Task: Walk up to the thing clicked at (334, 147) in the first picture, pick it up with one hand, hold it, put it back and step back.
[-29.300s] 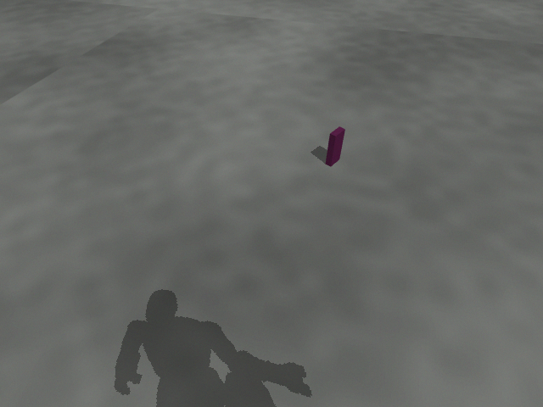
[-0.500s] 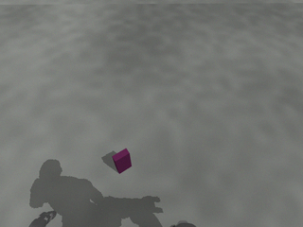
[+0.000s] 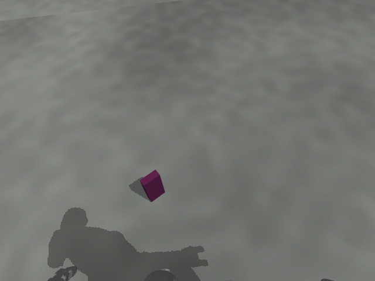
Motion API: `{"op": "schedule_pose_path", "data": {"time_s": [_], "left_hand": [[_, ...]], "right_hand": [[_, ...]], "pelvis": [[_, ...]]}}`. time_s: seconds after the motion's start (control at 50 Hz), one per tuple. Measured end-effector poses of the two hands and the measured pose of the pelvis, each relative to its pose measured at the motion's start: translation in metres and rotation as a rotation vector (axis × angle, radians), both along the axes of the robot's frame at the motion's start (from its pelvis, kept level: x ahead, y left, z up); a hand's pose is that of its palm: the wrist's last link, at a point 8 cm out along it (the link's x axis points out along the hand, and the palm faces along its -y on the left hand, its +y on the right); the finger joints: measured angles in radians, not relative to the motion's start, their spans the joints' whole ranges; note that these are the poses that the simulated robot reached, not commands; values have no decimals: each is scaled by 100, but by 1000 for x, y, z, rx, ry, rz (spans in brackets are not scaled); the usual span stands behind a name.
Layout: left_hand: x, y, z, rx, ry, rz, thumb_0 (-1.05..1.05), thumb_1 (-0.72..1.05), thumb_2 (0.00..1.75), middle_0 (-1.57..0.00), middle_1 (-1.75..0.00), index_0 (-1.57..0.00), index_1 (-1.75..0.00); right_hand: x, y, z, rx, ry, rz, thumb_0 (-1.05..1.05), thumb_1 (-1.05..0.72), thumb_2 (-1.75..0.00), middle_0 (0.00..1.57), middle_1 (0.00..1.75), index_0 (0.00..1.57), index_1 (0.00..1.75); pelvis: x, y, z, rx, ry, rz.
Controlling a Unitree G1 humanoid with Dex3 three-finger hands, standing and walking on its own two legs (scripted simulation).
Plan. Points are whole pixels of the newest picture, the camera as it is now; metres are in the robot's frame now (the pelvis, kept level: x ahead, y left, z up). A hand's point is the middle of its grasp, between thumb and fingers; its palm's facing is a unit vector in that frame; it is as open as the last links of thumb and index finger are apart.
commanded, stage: step back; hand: left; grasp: from the side
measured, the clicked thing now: (153, 186) +0.63 +0.23 -0.65
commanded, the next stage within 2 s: none
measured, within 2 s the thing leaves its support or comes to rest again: neither
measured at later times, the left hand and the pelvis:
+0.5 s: hand out of the picture -0.05 +0.28 -0.15, palm faces +0.04 -0.93 -0.35, open 7.3 cm; pelvis -0.13 +0.00 +0.01, yaw +1 degrees
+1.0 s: hand out of the picture -0.17 +0.23 -0.13, palm faces +0.03 -0.90 -0.44, open 7.3 cm; pelvis -0.30 -0.04 +0.00, yaw +4 degrees
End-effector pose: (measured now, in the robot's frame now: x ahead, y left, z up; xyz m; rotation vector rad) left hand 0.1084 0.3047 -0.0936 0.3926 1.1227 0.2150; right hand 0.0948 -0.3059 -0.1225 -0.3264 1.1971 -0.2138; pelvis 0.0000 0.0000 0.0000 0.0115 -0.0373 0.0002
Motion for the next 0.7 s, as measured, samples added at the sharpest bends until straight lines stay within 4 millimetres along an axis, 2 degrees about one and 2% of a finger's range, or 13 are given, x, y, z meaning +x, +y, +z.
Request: {"op": "schedule_pose_path", "data": {"time_s": [0.14, 0.22, 0.28, 0.34, 0.4, 0.52, 0.6, 0.7], "left_hand": [[-27, -2, 16, 7, -48, 14, 1, 91, 90, -20, -30, -21, -30], [-44, 6, 10, 0, -85, 15, 1, 90, 90, -20, -30, -21, -30], [-62, 17, -5, -22, -102, 27, 1, 90, 90, -20, -30, -21, -30], [-88, 20, -15, -43, -72, 56, 1, 91, 90, -20, -30, -21, -30], [-117, 18, -15, -60, -25, 73, 1, 91, 90, -20, -30, -21, -30], [-181, 13, -15, -55, 60, 89, 1, 91, 90, -20, -30, -21, -30], [-218, 5, -18, -26, 116, 72, 1, 91, 90, -20, -30, -21, -30], [-256, -18, -17, 9, 124, 58, 1, 91, 90, -20, -30, -21, -30]], "right_hand": [[-16, -4, 14, -16, -37, 47, 0, -91, -90, 20, 30, 20, 30], [-37, -1, 14, -48, -26, 78, 0, -91, -90, 20, 30, 20, 30], [-58, 5, 16, -72, -19, 93, 0, -91, -90, 20, 30, 20, 30], [-84, 13, 25, -68, -8, 104, 0, -91, -90, 20, 30, 20, 30], [-105, 13, 38, -73, -3, 99, 0, -90, -90, 21, 30, 20, 30], [-124, 2, 48, -87, -49, 94, 1, -90, -90, 21, 30, 20, 30], [-135, -13, 42, -82, -106, 95, 0, -90, -90, 21, 30, 20, 30], [-161, -40, 17, -51, -140, 78, 0, -90, -90, 21, 30, 20, 30]], "pelvis": [[-31, 1, 9, 22, 23, 6], [-55, 7, 3, -1, 18, 40], [-75, 11, -5, 4, -2, 57], [-92, 12, -2, 11, -18, 43], [-105, 10, 7, -29, -14, 48], [-138, 0, 12, -33, 13, 15], [-166, -13, 5, -23, 13, -19], [-207, -33, -9, -55, -15, -22]]}}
